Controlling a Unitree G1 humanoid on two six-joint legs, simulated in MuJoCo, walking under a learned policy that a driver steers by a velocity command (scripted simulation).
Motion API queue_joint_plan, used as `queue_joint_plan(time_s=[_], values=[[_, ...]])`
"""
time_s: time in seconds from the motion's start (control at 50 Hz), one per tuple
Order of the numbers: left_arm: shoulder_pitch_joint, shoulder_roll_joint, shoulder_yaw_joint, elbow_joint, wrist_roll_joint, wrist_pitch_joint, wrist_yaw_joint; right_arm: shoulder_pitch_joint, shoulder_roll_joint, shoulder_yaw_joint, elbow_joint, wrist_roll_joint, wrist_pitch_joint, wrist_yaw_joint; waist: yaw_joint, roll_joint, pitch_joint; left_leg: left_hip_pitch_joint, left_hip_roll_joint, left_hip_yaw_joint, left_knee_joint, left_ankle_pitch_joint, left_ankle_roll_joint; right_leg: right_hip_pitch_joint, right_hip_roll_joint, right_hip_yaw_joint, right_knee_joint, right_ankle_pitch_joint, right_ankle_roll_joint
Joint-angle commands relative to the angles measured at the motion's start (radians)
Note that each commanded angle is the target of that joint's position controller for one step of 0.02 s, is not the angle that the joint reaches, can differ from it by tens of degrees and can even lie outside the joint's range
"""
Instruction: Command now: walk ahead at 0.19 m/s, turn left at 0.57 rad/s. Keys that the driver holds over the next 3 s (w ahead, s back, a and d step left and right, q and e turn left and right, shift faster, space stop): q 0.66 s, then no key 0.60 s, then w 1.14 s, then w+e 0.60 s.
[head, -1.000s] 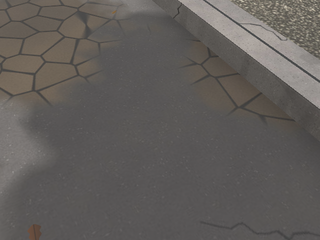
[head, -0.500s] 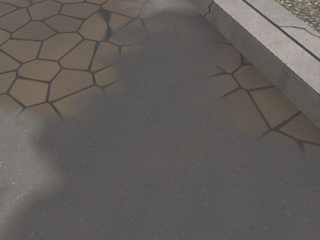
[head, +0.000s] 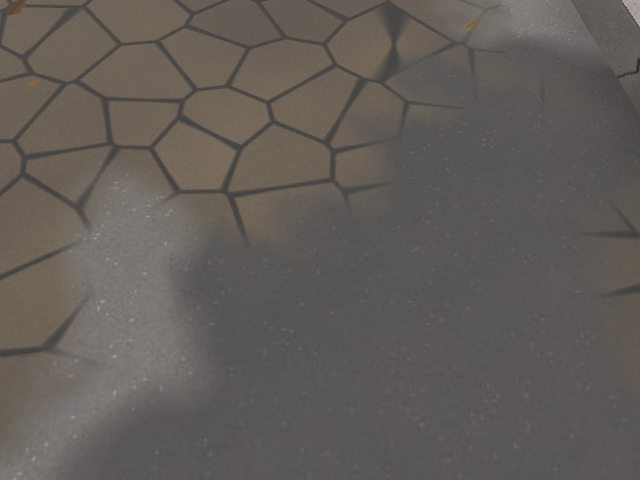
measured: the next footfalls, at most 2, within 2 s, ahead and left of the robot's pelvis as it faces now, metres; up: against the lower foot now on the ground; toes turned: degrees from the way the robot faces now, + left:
right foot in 0.40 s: +0.22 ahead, -0.14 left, +0.00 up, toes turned +20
left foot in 0.80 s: +0.10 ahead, +0.11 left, +0.00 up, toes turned +28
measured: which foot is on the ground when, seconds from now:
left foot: down 0.00-0.40, up 0.42-0.78, down 0.80-1.00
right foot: up 0.00-0.38, down 0.40-0.82, up 0.84-1.00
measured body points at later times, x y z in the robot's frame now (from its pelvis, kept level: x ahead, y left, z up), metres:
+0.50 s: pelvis +0.12 -0.04 +0.01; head +0.16 -0.05 +0.46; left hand +0.18 +0.27 -0.08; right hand +0.36 -0.27 -0.08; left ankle +0.07 +0.06 -0.66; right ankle +0.19 -0.15 -0.72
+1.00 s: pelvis +0.11 +0.00 +0.02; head +0.12 +0.04 +0.47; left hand +0.06 +0.31 -0.11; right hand +0.38 -0.14 -0.06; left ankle +0.07 +0.09 -0.72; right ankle +0.16 -0.14 -0.67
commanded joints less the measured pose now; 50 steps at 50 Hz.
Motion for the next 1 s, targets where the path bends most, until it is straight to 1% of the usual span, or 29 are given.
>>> queue_joint_plan(time_s=[0.02, 0.06, 0.12, 0.18, 0.22, 0.26, 0.32, 0.36, 0.38, 0.4, 0.42, 0.44, 0.46, 0.48, 0.5, 0.54, 0.58, 0.66, 0.74, 0.78, 0.8, 0.82, 0.84, 0.86, 0.88, 0.9, 0.92, 0.96, 1.0], values=[[0.012, 0.125, 0.029, -0.076, 0.004, -0.002, 0.016, 0.053, -0.130, -0.040, -0.074, 0.003, -0.001, -0.022, -0.007, 0.012, -0.225, 0.352, 0.259, -0.333, -0.215, 0.537, 0.199, -0.247, -0.060, 0.083, 0.002, 0.095, -0.004], [0.046, 0.102, 0.028, -0.080, 0.014, 0.021, 0.019, 0.041, -0.147, -0.043, -0.087, -0.015, 0.002, -0.026, 0.023, 0.028, -0.222, 0.243, 0.237, -0.299, -0.235, 0.588, 0.197, -0.177, -0.039, 0.067, -0.080, 0.130, 0.012], [0.020, 0.080, 0.020, -0.098, 0.022, 0.034, 0.029, 0.059, -0.174, -0.053, -0.090, -0.005, 0.009, -0.042, 0.020, 0.050, -0.250, 0.233, 0.218, -0.287, -0.220, 0.599, 0.185, -0.179, -0.013, 0.073, -0.228, 0.194, 0.040], [-0.039, 0.084, 0.019, -0.118, 0.017, 0.047, 0.029, 0.057, -0.179, -0.053, -0.099, 0.006, 0.032, -0.061, 0.002, 0.083, -0.257, 0.230, 0.195, -0.316, -0.216, 0.393, 0.146, -0.175, 0.005, 0.092, -0.343, 0.282, 0.051], [-0.084, 0.088, 0.020, -0.134, 0.012, 0.051, 0.026, 0.055, -0.177, -0.051, -0.104, 0.004, 0.045, -0.068, -0.012, 0.107, -0.232, 0.216, 0.182, -0.353, -0.220, 0.233, 0.125, -0.168, 0.019, 0.102, -0.412, 0.306, 0.051], [-0.114, 0.090, 0.020, -0.148, 0.010, 0.048, 0.022, 0.059, -0.173, -0.050, -0.106, 0.000, 0.054, -0.072, -0.022, 0.131, -0.208, 0.219, 0.176, -0.396, -0.209, 0.161, 0.116, -0.158, 0.034, 0.113, -0.477, 0.295, 0.046], [-0.117, 0.099, 0.024, -0.158, 0.008, 0.031, 0.013, 0.061, -0.168, -0.048, -0.114, 0.001, 0.062, -0.071, -0.024, 0.158, -0.206, 0.266, 0.179, -0.463, -0.153, 0.244, 0.108, -0.115, 0.055, 0.119, -0.577, 0.243, 0.031], [-0.071, 0.106, 0.032, -0.150, 0.005, 0.017, 0.005, 0.034, -0.160, -0.044, -0.127, 0.012, 0.067, -0.073, 0.006, 0.166, -0.213, 0.289, 0.157, -0.495, -0.102, 0.283, 0.079, -0.027, 0.057, 0.108, -0.743, 0.304, 0.005], [-0.033, 0.116, 0.038, -0.139, 0.007, 0.011, 0.001, 0.024, -0.150, -0.040, -0.134, 0.018, 0.071, -0.074, 0.026, 0.154, -0.210, 0.257, 0.122, -0.484, -0.066, 0.225, 0.044, 0.070, 0.031, 0.103, -0.873, 0.438, -0.016], [-0.010, 0.175, 0.053, -0.143, 0.022, 0.013, 0.006, 0.062, -0.107, -0.027, -0.140, 0.008, 0.072, -0.074, 0.006, 0.043, -0.243, 0.164, 0.058, -0.417, 0.063, -0.006, -0.007, 0.209, -0.137, 0.226, -0.897, 0.564, -0.076], [-0.049, 0.247, 0.066, -0.153, 0.040, 0.028, 0.014, 0.155, -0.072, -0.021, -0.148, 0.005, 0.067, -0.072, -0.077, -0.240, -0.213, -0.055, -0.120, -0.227, 0.253, -0.469, -0.074, 0.315, -0.332, 0.444, -0.888, 0.890, -0.231], [-0.009, 0.199, 0.061, -0.152, 0.046, 0.032, 0.011, 0.144, -0.167, -0.043, -0.151, -0.007, 0.056, -0.068, -0.031, -0.270, -0.227, -0.150, -0.076, -0.183, 0.485, -0.554, -0.127, 0.307, -0.429, 0.563, -0.904, 0.936, -0.347], [-0.032, 0.148, 0.048, -0.170, 0.039, 0.033, 0.014, 0.136, -0.217, -0.063, -0.132, 0.003, 0.058, -0.066, -0.026, -0.172, -0.216, -0.157, -0.033, -0.191, 0.593, -0.478, -0.146, 0.292, -0.379, 0.458, -0.886, 0.893, -0.331], [-0.069, 0.116, 0.041, -0.177, 0.030, 0.037, 0.016, 0.132, -0.209, -0.067, -0.113, 0.011, 0.070, -0.069, -0.034, -0.123, -0.193, -0.161, -0.016, -0.174, 0.629, -0.410, -0.164, 0.275, -0.303, 0.345, -0.871, 0.837, -0.278], [-0.087, 0.100, 0.036, -0.185, 0.018, 0.042, 0.018, 0.128, -0.190, -0.064, -0.109, 0.011, 0.084, -0.071, -0.033, -0.115, -0.177, -0.171, -0.004, -0.163, 0.654, -0.364, -0.180, 0.265, -0.263, 0.279, -0.872, 0.791, -0.249], [-0.087, 0.111, 0.035, -0.182, 0.018, 0.055, 0.026, 0.105, -0.133, -0.046, -0.125, 0.018, 0.096, -0.063, -0.026, -0.136, -0.150, -0.151, 0.008, -0.106, 0.625, -0.295, -0.198, 0.231, -0.215, 0.180, -0.900, 0.771, -0.244], [-0.059, 0.126, 0.042, -0.176, 0.024, 0.067, 0.034, 0.053, -0.104, -0.035, -0.155, 0.023, 0.094, -0.060, 0.004, -0.175, -0.153, -0.158, 0.027, -0.067, 0.526, -0.268, -0.207, 0.275, -0.217, 0.139, -0.916, 0.759, -0.258], [-0.057, 0.170, 0.060, -0.178, 0.018, 0.077, 0.031, 0.018, -0.090, -0.024, -0.185, 0.014, 0.091, -0.044, 0.026, -0.194, -0.188, -0.034, 0.074, -0.026, 0.323, -0.253, -0.195, 0.279, -0.261, 0.084, -0.920, 0.752, -0.270], [-0.052, 0.191, 0.065, -0.163, -0.006, 0.075, 0.011, 0.043, -0.099, -0.028, -0.179, 0.009, 0.096, -0.032, 0.018, -0.197, -0.182, 0.103, 0.055, 0.008, 0.113, -0.229, -0.151, 0.249, -0.275, 0.081, -0.891, 0.702, -0.262], [-0.072, 0.180, 0.058, -0.154, -0.025, 0.075, 0.008, 0.113, -0.093, -0.032, -0.146, 0.005, 0.093, -0.027, -0.027, -0.171, -0.180, 0.249, 0.027, 0.035, -0.131, -0.055, -0.100, 0.199, -0.250, 0.053, -0.821, 0.639, -0.214], [-0.018, 0.142, 0.045, -0.128, -0.022, 0.071, 0.003, 0.126, -0.115, -0.037, -0.140, 0.002, 0.092, -0.032, -0.026, -0.113, -0.184, 0.369, 0.042, -0.007, -0.219, 0.064, -0.072, 0.123, -0.215, 0.015, -0.764, 0.541, -0.148], [0.010, 0.065, 0.018, -0.137, 0.025, 0.065, -0.008, 0.142, -0.186, -0.050, -0.152, -0.002, 0.091, -0.046, 0.002, 0.120, -0.230, 0.527, 0.249, -0.267, -0.234, 0.346, -0.014, -0.039, -0.125, -0.080, -0.553, 0.234, -0.046], [-0.038, 0.053, 0.012, -0.177, 0.033, 0.062, -0.004, 0.107, -0.220, -0.046, -0.171, -0.032, 0.080, -0.045, -0.008, 0.286, -0.213, 0.458, 0.435, -0.444, -0.224, 0.463, 0.172, -0.189, -0.029, -0.068, -0.410, -0.105, 0.010], [-0.086, 0.126, 0.034, -0.178, 0.018, 0.067, 0.008, 0.118, -0.173, -0.037, -0.160, -0.043, 0.060, -0.039, -0.061, 0.196, -0.216, 0.388, 0.417, -0.426, -0.246, 0.369, 0.220, -0.179, -0.049, 0.013, -0.272, -0.123, 0.022], [-0.079, 0.139, 0.043, -0.166, 0.003, 0.074, 0.009, 0.085, -0.148, -0.024, -0.143, -0.042, 0.044, -0.037, -0.036, 0.180, -0.185, 0.355, 0.357, -0.351, -0.251, 0.306, 0.179, -0.174, -0.054, 0.036, -0.220, -0.075, 0.018], [-0.049, 0.131, 0.047, -0.139, 0.002, 0.082, 0.015, 0.040, -0.147, -0.025, -0.138, -0.031, 0.036, -0.038, -0.016, 0.159, -0.168, 0.342, 0.307, -0.296, -0.252, 0.246, 0.133, -0.174, -0.055, 0.041, -0.216, -0.021, 0.019], [-0.034, 0.136, 0.050, -0.126, 0.011, 0.089, 0.021, 0.007, -0.130, -0.018, -0.135, -0.019, 0.030, -0.039, -0.008, 0.160, -0.151, 0.325, 0.291, -0.268, -0.249, 0.279, 0.113, -0.166, -0.057, 0.047, -0.216, 0.032, 0.028], [-0.001, 0.111, 0.045, -0.110, 0.011, 0.091, 0.019, -0.012, -0.096, -0.002, -0.120, -0.020, 0.026, -0.046, 0.014, 0.146, -0.162, 0.291, 0.255, -0.211, -0.241, 0.362, 0.108, -0.095, -0.042, 0.038, -0.227, 0.106, 0.042], [-0.004, 0.077, 0.032, -0.106, 0.006, 0.088, 0.016, -0.020, -0.080, 0.001, -0.106, -0.020, 0.027, -0.048, 0.008, 0.143, -0.168, 0.311, 0.234, -0.186, -0.228, 0.345, 0.102, -0.054, -0.045, 0.030, -0.356, 0.134, 0.045]])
